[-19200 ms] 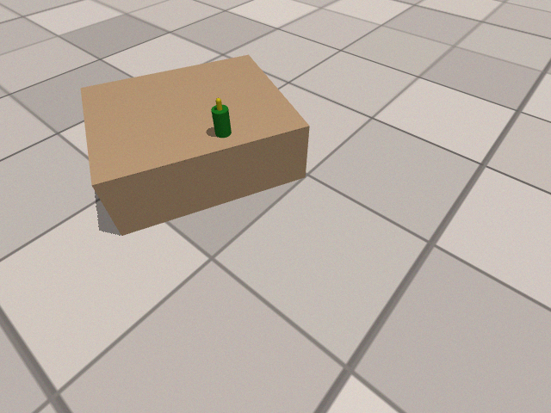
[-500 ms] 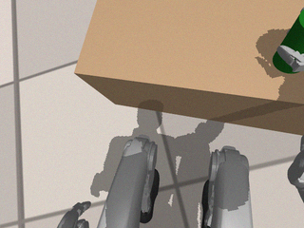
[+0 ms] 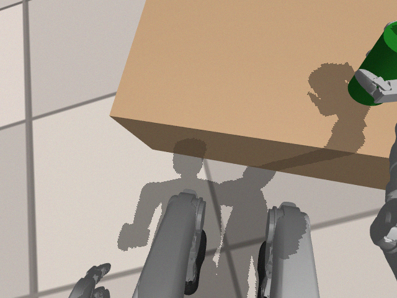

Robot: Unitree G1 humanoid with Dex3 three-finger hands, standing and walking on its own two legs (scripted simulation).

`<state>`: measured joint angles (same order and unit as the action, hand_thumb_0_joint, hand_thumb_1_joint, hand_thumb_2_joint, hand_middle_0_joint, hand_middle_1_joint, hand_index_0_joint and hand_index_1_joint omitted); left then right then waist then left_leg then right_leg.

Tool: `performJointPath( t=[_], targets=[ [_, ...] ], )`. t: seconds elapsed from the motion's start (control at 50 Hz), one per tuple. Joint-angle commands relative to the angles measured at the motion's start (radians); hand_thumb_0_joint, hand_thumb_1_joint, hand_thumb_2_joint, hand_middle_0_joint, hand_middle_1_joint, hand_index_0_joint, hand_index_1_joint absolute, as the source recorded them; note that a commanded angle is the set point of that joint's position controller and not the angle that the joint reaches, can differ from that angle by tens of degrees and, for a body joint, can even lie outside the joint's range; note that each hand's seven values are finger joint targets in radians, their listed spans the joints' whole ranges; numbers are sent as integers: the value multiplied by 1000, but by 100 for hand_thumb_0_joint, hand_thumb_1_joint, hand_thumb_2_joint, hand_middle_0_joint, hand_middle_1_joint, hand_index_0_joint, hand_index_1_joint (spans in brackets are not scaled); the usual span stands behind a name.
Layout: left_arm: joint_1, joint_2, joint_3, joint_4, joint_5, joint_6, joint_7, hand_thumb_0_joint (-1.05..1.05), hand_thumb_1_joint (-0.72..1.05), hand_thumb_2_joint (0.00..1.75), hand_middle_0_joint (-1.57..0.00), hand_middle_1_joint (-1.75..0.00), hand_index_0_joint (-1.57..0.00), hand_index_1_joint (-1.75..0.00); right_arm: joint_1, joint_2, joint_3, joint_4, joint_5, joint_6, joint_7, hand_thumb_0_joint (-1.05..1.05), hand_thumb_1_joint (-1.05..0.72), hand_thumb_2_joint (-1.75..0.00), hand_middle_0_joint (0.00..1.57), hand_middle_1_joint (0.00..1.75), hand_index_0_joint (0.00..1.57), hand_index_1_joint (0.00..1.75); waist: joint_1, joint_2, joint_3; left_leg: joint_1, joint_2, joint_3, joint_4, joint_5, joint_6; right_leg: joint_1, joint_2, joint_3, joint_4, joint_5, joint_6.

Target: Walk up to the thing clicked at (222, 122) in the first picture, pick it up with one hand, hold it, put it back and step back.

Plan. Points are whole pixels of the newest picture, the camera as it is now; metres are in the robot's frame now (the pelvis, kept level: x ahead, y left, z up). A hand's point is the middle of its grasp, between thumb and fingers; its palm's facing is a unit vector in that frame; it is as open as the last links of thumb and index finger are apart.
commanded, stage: settle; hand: right
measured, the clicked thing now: (395, 56) +0.54 -0.25 +0.02
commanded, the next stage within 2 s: lift in 0.70 s
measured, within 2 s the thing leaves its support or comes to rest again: neither
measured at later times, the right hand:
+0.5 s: hand (396, 61) +0.52 -0.24 +0.03, palm faces +0.20 +0.98 -0.02, open 10.1 cm
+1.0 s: hand out of the picture +0.52 -0.23 +0.05, palm faces +0.20 +0.98 -0.02, open 10.1 cm
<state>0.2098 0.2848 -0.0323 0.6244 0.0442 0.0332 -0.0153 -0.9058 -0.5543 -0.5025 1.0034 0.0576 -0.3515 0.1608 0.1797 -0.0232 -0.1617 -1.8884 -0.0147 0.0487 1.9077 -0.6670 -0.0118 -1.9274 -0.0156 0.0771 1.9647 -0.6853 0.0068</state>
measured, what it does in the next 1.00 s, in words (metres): stands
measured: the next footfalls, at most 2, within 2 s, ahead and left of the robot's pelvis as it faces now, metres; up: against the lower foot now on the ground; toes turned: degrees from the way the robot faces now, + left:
none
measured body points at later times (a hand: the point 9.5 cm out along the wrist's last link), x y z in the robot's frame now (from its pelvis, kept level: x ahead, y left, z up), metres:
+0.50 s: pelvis +0.00 +0.00 +0.03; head +0.21 -0.04 +0.42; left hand +0.08 +0.27 -0.09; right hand +0.51 -0.29 +0.04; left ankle +0.08 +0.12 -0.44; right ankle +0.06 -0.12 -0.44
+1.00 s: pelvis +0.01 +0.00 +0.05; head +0.21 -0.03 +0.45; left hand +0.09 +0.27 -0.08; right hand +0.50 -0.29 +0.06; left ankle +0.08 +0.12 -0.44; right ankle +0.06 -0.12 -0.44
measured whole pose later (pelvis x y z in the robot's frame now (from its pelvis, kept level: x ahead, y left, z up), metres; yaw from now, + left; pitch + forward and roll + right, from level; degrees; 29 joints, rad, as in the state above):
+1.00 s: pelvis +0.01 +0.00 +0.05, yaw -1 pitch +35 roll +4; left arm 0.21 0.25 -0.03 0.65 0.04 0.01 -0.01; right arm -0.81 -0.47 -0.47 0.95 0.08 -0.39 0.13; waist 0.16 -0.03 -0.18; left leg -1.73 -0.02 0.05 1.76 -0.65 0.00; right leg -1.76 -0.02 0.07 1.81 -0.67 0.01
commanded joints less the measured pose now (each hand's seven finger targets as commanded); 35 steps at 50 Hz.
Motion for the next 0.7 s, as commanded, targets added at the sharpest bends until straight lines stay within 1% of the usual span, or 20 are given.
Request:
performJointPath(
  t=[0.0,0.04,0.06,0.08,0.12,0.2,0.24,0.26,0.28,0.3,0.34,0.36,0.38,0.4,0.46,0.56,0.58,0.6,0.66,0.68],
  targets=[
    [194,192,73,-40,-4,-13,9,0,89,91,-20,-30,-20,-30,-487,-319,-48,-373,37,-117,-8,0,-26,-128,130,140,134,140,-26,-239,-796,423,-8,0,-209,322,53,580,-8,-18,-235,353,-29],
    [188,191,73,-34,-2,-17,11,0,89,91,-20,-30,-20,-30,-487,-308,-47,-389,44,-127,-15,0,-28,-128,128,139,132,139,-27,-254,-789,386,-10,8,-208,326,55,636,-11,-9,-242,388,-26],
    [189,192,72,-29,-1,-19,13,0,89,91,-20,-30,-19,-30,-514,-302,-32,-414,43,-130,-18,0,-28,-127,129,139,132,139,-23,-280,-789,369,-10,8,-210,324,58,667,-12,-7,-248,395,-23],
    [186,190,72,-28,-2,-21,14,0,90,90,-20,-30,-20,-30,-512,-309,-39,-408,43,-133,-23,0,-28,-126,126,137,130,137,-24,-277,-777,368,-11,9,-220,311,59,668,-12,-4,-259,380,-23],
    [177,182,71,-30,-1,-24,16,0,89,91,-20,-29,-19,-30,-535,-309,-23,-418,39,-140,-27,0,-28,-127,127,138,130,138,-20,-266,-771,398,-10,0,-241,281,58,625,-9,-14,-269,314,-27],
    [166,178,69,-30,-2,-35,23,0,89,91,-20,-30,-19,-30,-507,-289,-22,-374,45,-141,-30,0,-33,-134,128,144,132,144,-17,-227,-761,436,-10,-3,-266,261,53,585,-5,-21,-281,257,-32],
    [166,179,68,-28,-2,-37,25,0,90,91,-20,-30,-19,-30,-465,-273,-20,-341,43,-134,-28,0,-33,-136,129,145,134,145,-15,-217,-751,436,-10,-1,-266,287,50,598,-5,-22,-277,288,-32],
    [177,178,66,-24,0,-37,24,0,89,91,-20,-30,-19,-30,-458,-286,-24,-333,39,-131,-28,0,-34,-137,130,146,134,146,-21,-227,-763,447,-11,-1,-261,295,53,599,-6,-20,-284,304,-30],
    [169,177,63,-21,2,-36,22,0,90,90,-20,-30,-19,-30,-454,-264,-15,-322,40,-133,-24,0,-33,-138,130,147,134,147,-22,-242,-736,416,-11,5,-254,291,56,612,-7,-14,-291,316,-25],
    [174,179,65,-21,-2,-35,22,0,90,90,-20,-30,-19,-30,-442,-274,-14,-306,35,-130,-24,0,-34,-137,131,147,135,147,-26,-244,-736,420,-12,4,-264,292,57,629,-8,-13,-298,322,-26],
    [171,179,65,-24,-3,-35,21,0,90,90,-20,-30,-20,-30,-437,-247,-6,-281,36,-127,-19,0,-33,-137,131,147,135,147,-15,-215,-700,403,-13,9,-272,266,56,612,-8,-7,-306,291,-28],
    [167,178,64,-23,-3,-37,22,0,90,90,-20,-30,-20,-30,-439,-253,-5,-285,38,-129,-17,0,-34,-138,131,147,135,147,-16,-231,-687,395,-11,8,-271,257,58,607,-8,-7,-314,278,-26],
    [166,176,65,-27,-2,-36,20,0,89,90,-20,-30,-19,-30,-441,-268,-16,-299,42,-132,-19,0,-33,-138,130,147,134,147,-24,-224,-701,430,-9,1,-279,271,56,591,-8,-13,-308,282,-29],
    [170,172,63,-29,-3,-36,20,0,89,90,-20,-30,-20,-30,-447,-260,-10,-290,43,-134,-15,0,-32,-138,131,148,135,148,-15,-197,-709,453,-10,-2,-286,277,52,572,-6,-16,-300,274,-35],
    [168,174,65,-36,-4,-39,21,0,89,90,-20,-30,-19,-30,-438,-278,-30,-318,52,-138,-19,0,-33,-141,131,150,136,150,-27,-194,-737,477,-11,-5,-295,277,51,582,-5,-19,-309,272,-36],
    [177,174,65,-27,0,-39,20,0,90,90,-20,-30,-19,-30,-448,-260,-9,-345,47,-150,-23,0,-35,-138,130,147,134,147,-27,-245,-740,443,-12,3,-281,321,57,671,-10,-9,-318,362,-26],
    [174,173,68,-29,1,-39,20,0,90,90,-20,-30,-19,-30,-465,-265,-12,-364,48,-155,-25,0,-33,-138,128,147,133,147,-29,-239,-752,450,-13,0,-290,317,56,673,-10,-11,-318,353,-29],
    [173,174,68,-26,1,-38,20,0,90,90,-19,-30,-19,-30,-481,-254,2,-383,47,-157,-23,0,-34,-138,128,146,132,146,-26,-261,-744,430,-12,2,-289,303,59,692,-10,-8,-329,349,-25],
    [165,175,70,-28,-2,-42,21,0,90,90,-19,-30,-19,-30,-480,-250,2,-380,52,-159,-25,0,-35,-141,130,149,135,150,-24,-252,-745,444,-12,2,-307,271,57,686,-7,-8,-343,296,-27],
    [170,174,70,-29,-3,-42,23,0,90,90,-19,-30,-19,-30,-455,-256,-7,-355,52,-156,-28,0,-36,-143,130,151,135,151,-26,-228,-763,478,-12,-1,-312,287,55,672,-6,-12,-337,302,-30]
  ],
)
